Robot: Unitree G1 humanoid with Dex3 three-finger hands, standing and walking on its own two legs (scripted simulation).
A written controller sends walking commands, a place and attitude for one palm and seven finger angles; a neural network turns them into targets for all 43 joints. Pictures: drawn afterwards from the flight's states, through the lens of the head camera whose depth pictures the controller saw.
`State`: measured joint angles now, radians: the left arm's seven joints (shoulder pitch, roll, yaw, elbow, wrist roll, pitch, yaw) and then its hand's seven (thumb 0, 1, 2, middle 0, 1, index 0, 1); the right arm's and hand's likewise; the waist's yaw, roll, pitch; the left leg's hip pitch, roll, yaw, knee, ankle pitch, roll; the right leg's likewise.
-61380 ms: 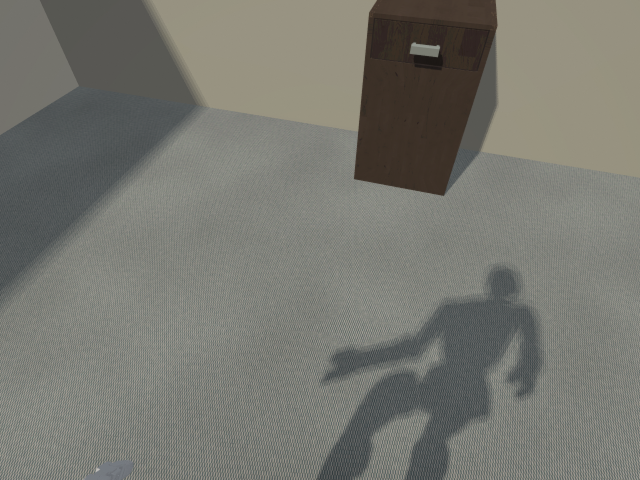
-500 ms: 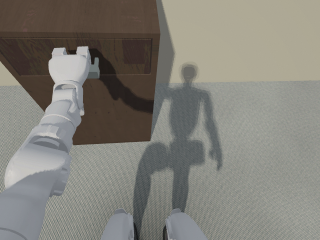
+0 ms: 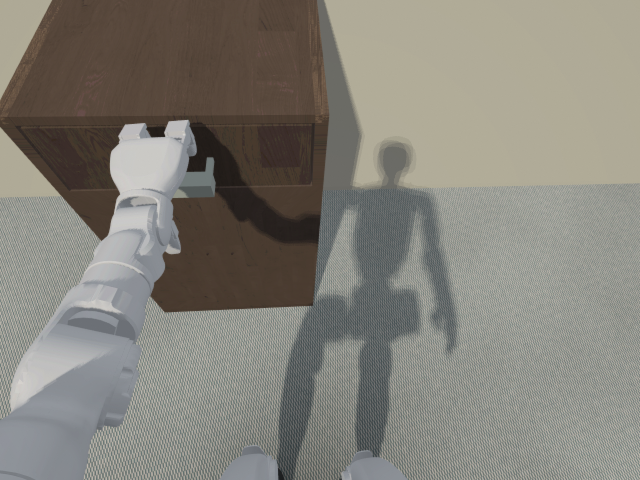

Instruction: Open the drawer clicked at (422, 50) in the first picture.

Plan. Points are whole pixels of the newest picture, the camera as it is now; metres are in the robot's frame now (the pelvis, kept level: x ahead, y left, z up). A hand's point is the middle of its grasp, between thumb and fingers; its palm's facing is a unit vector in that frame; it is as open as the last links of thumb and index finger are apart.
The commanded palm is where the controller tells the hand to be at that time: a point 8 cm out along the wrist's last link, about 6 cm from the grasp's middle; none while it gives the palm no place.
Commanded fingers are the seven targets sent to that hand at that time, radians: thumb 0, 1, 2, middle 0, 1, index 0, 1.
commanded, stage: lift the fingers back up to retry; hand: left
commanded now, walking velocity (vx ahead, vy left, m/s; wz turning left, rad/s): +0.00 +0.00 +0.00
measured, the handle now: (180, 174) +0.57 +0.18 -0.03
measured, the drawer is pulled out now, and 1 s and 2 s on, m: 0.00 0.00 0.00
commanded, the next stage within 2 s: re-aim the fingers above the handle in 0.26 s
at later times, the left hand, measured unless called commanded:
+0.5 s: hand (146, 200) +0.47 +0.20 +0.03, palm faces +0.04 -0.03 -1.00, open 13.8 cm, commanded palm +0.46 +0.20 +0.09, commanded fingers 0.00 -0.50 0.30 -0.30 -1.20 -0.30 -1.20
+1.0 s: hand (136, 195) +0.48 +0.21 +0.03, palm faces +0.00 +0.04 -1.00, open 13.8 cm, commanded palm +0.46 +0.20 +0.09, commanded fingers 0.00 -0.50 0.30 -0.30 -1.20 -0.30 -1.20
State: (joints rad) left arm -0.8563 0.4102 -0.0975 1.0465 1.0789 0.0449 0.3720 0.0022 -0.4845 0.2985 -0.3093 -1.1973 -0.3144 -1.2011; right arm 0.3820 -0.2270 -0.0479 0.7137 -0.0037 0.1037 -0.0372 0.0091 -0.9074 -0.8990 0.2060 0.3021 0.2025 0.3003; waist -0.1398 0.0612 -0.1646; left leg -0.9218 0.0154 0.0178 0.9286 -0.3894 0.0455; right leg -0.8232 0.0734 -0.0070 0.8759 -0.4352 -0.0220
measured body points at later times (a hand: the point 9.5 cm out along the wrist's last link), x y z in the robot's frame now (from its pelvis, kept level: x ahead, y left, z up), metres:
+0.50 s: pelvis +0.02 -0.01 +0.01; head +0.11 -0.01 +0.45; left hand +0.46 +0.20 +0.09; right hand +0.09 -0.28 -0.12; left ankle +0.02 +0.09 -0.68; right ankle -0.02 -0.11 -0.68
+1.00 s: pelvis +0.00 -0.01 +0.01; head +0.10 -0.02 +0.45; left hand +0.48 +0.21 +0.08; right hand +0.01 -0.28 -0.13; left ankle +0.02 +0.09 -0.68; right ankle -0.02 -0.11 -0.68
